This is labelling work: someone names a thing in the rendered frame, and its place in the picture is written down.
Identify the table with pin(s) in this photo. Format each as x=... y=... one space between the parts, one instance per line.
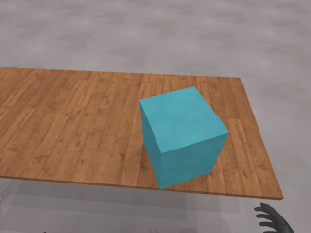
x=85 y=127

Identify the carton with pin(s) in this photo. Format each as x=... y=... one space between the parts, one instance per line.
x=182 y=135

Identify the robot right hand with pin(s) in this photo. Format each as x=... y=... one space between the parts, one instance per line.
x=278 y=223

